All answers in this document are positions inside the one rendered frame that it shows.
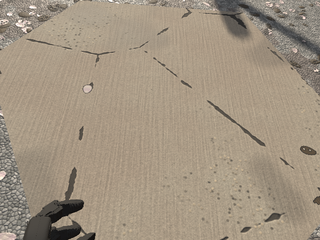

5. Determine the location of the left robot hand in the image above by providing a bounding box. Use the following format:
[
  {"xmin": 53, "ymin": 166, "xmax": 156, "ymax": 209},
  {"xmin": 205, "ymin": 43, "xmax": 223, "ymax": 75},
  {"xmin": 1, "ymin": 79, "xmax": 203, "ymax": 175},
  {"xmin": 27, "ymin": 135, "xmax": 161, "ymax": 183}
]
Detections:
[{"xmin": 23, "ymin": 199, "xmax": 96, "ymax": 240}]

